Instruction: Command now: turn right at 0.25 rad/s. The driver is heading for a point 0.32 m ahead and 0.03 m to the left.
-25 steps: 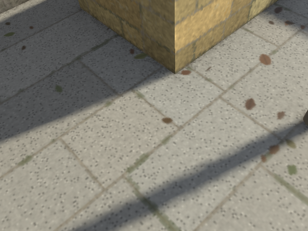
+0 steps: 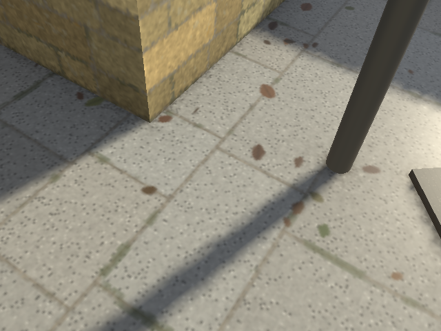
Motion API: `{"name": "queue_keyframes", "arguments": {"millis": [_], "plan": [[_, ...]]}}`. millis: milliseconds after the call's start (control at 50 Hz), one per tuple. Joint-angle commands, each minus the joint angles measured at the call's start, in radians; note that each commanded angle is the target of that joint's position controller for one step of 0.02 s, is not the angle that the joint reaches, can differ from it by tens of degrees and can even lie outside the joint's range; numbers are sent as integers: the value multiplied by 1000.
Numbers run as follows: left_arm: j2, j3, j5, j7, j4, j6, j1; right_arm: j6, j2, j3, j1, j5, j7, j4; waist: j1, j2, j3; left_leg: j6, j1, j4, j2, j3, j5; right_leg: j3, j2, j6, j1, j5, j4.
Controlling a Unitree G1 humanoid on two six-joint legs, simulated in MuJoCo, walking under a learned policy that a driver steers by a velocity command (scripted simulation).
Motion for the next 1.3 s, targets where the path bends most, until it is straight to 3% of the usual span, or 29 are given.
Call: {"name": "queue_keyframes", "arguments": {"millis": [20,80,120,160,180,200,220,240,260,300,360,540,800,840,860,900,940,980,1000,1020,1040,1060,1080,1100,1140,1180,1200,1240,1300], "plan": [[55,22,-2,3,-36,-2,35,-10,-107,-16,-85,8,-10,-76,31,180,-57,184,78,-158,218,-194,297,-8,-49,43,-29,41,43],[-6,-9,3,-5,-48,-10,-15,3,-121,-19,-58,6,-10,-60,-3,233,-93,179,121,-130,194,-146,333,-100,-108,50,88,34,-247],[10,-7,-4,-10,-40,-15,-17,14,-154,-26,-14,12,-9,-47,-25,247,-101,191,134,-109,209,-170,350,-137,-104,44,155,68,-401],[16,-4,-1,-14,-4,-19,43,16,-145,-18,-10,28,-6,-37,12,221,-94,161,98,-79,197,-162,353,-160,-93,11,283,289,-668],[39,-3,9,-13,-3,-20,46,6,-131,-11,31,28,-3,-22,7,188,-99,114,54,-77,187,-159,319,-113,-120,-18,368,392,-723],[94,4,17,-6,-12,-20,60,-10,-112,-1,47,6,5,-24,-10,89,-132,50,-9,-29,151,-114,238,-12,-217,-54,461,597,-682],[124,10,24,-5,9,-18,28,-24,-72,9,80,-9,12,-27,-70,-90,-142,-11,0,-42,67,-19,72,16,-250,-116,399,556,-612],[49,-4,23,-15,-3,-21,6,-26,-91,10,19,-20,10,-23,-22,-72,-129,-51,61,-28,57,1,40,14,-231,-138,319,406,-629],[17,-15,32,-19,4,-26,3,-24,-104,6,-18,-14,10,-23,-10,-46,-97,-61,62,-22,53,5,51,9,-212,-124,287,333,-644],[28,-16,30,-19,15,-38,4,-11,-99,6,-17,-7,2,-15,-6,-42,-47,-55,53,-15,53,4,79,0,-194,-103,249,318,-651],[16,-24,25,-14,35,-49,27,-5,-94,6,9,-2,-5,4,-9,-31,-24,-52,55,-21,57,0,93,-7,-185,-95,231,333,-643],[1,-32,20,-13,83,-57,32,-1,-100,2,41,4,-20,70,-6,27,-28,-71,74,-27,64,-1,132,-21,-166,-99,248,384,-631],[-7,-33,13,-11,209,-60,52,9,-103,2,77,9,-39,168,-6,37,-23,-69,93,-36,63,4,155,-57,-140,-91,261,426,-631],[11,-26,5,-6,236,-53,79,12,-90,4,94,15,-42,192,3,7,-28,-60,65,12,13,60,-72,-50,-130,-115,261,129,-661],[38,-18,-1,-5,240,-50,90,10,-85,4,80,21,-42,190,17,-28,8,-50,3,69,-12,88,-194,0,-156,-147,236,-101,-699],[86,-5,-6,-6,245,-61,131,-15,-66,10,27,32,-37,159,48,-134,96,-28,-150,221,-17,97,-246,220,-302,-242,213,-372,-830],[89,-3,-11,-6,247,-84,125,-52,-68,9,7,48,-20,142,44,-160,154,19,-222,308,41,26,-255,351,-394,-303,195,-325,-881],[71,-7,-22,-9,236,-93,72,-81,-69,8,53,52,3,157,1,-133,130,60,-155,169,63,24,-249,274,-376,-276,217,-184,-843],[68,-9,-30,-11,223,-89,14,-90,-66,4,141,49,10,200,-50,-105,93,68,34,27,37,64,-114,174,-318,-237,142,-100,-799],[47,-15,-23,-12,216,-87,-7,-90,-77,-8,237,37,13,254,-83,-60,48,49,212,-12,1,75,-4,80,-248,-199,68,-3,-704],[-13,-32,-9,-15,203,-93,-24,-90,-115,-21,353,27,13,286,-119,94,-6,68,354,-94,116,-108,-65,-49,-158,-141,-28,99,-451],[-38,-37,-9,-10,156,-111,-40,-95,-243,-48,446,27,24,294,-133,377,-31,199,444,-280,344,-557,-212,-159,-39,-80,-210,8,-152],[18,-23,-26,-11,159,-127,-26,-104,-180,-22,387,16,28,278,-93,281,10,257,394,-330,413,-692,-294,-68,-81,-86,-290,-74,33],[25,-20,-40,-20,173,-139,1,-109,-133,-8,307,19,25,255,-53,201,82,240,362,-326,392,-595,-286,-46,-136,-109,-346,18,99],[25,-16,-30,-29,191,-151,-3,-108,-118,0,246,19,28,233,-34,132,94,179,363,-336,314,-402,-125,-85,-199,-128,-368,190,71],[15,-11,-13,-41,192,-149,-26,-95,-70,20,271,11,26,243,-34,156,64,136,354,-321,246,-232,241,-131,-212,-114,-301,273,6],[-7,-14,-6,-47,194,-144,-27,-86,-66,23,291,9,22,252,-32,160,46,133,354,-295,227,-166,463,-160,-199,-97,-276,284,-17],[-50,-27,-2,-50,175,-135,-74,-67,-84,25,297,5,5,255,-31,144,36,129,308,-274,196,-71,696,-203,-172,-62,-225,325,-125],[-79,-46,-5,-52,136,-130,-187,-48,-119,24,300,3,-18,259,-51,151,35,105,191,-271,149,6,714,-245,-124,-41,-58,465,-377]]}}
